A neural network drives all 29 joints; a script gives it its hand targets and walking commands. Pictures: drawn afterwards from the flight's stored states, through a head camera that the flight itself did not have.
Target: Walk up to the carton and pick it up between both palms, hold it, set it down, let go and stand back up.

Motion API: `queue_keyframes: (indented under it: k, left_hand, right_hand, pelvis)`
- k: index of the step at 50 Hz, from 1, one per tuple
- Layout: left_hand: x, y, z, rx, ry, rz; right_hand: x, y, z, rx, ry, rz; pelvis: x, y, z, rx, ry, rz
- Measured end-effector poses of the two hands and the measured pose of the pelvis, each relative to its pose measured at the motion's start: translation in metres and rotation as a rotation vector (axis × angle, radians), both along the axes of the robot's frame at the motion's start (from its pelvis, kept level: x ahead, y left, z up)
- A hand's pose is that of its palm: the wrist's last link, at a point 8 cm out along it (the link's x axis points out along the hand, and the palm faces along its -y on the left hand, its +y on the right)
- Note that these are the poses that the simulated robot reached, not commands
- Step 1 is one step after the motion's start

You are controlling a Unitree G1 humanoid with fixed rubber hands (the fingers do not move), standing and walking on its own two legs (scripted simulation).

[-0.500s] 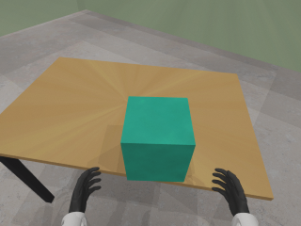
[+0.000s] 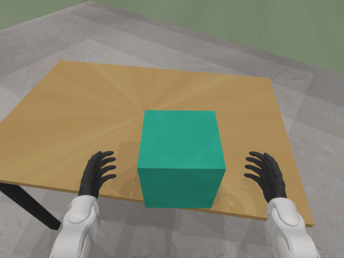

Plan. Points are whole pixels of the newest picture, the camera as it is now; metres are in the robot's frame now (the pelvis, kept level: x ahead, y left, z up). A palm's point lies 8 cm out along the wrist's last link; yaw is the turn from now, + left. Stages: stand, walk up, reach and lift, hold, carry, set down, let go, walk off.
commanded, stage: reach and lift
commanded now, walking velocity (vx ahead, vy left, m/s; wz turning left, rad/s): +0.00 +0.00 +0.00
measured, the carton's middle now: (179, 160) +0.37 +0.00 -0.02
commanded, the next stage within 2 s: none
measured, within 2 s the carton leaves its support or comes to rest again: neither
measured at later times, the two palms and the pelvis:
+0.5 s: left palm (93, 146) +0.33 +0.19 +0.11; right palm (274, 149) +0.32 -0.22 +0.09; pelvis +0.00 +0.00 +0.00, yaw +0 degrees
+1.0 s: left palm (99, 148) +0.35 +0.19 +0.06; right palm (248, 145) +0.37 -0.18 +0.06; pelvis +0.00 -0.01 +0.00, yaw +2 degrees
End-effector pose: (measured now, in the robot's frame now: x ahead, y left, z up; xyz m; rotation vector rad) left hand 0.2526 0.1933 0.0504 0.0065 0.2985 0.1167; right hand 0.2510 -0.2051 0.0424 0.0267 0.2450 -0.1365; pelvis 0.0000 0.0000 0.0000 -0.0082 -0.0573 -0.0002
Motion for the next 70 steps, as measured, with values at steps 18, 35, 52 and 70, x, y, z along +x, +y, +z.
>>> queue_keyframes:
  k: [18, 35, 52, 70]
  left_hand:
    - [0.052, -0.002, 0.041, 0.002, -0.012, -0.024]
    - [0.117, -0.002, 0.077, 0.013, 0.003, -0.009]
    - [0.096, -0.003, 0.009, 0.049, -0.016, 0.019]
    - [0.104, -0.027, -0.032, 0.045, -0.044, -0.031]
  right_hand:
    - [0.053, -0.007, 0.037, 0.002, -0.033, 0.015]
    - [0.124, 0.0, 0.076, 0.006, -0.016, 0.058]
    - [0.113, 0.03, 0.004, 0.001, 0.012, 0.042]
    - [0.11, 0.036, -0.037, -0.029, 0.033, 0.051]
  pelvis:
    - [-0.001, 0.001, 0.001, -0.001, 0.032, 0.0]
    - [-0.011, -0.006, -0.001, 0.006, 0.1, -0.011]
    - [0.0, -0.005, -0.002, -0.015, 0.113, 0.031]
    - [-0.01, 0.0, -0.012, -0.018, 0.219, 0.033]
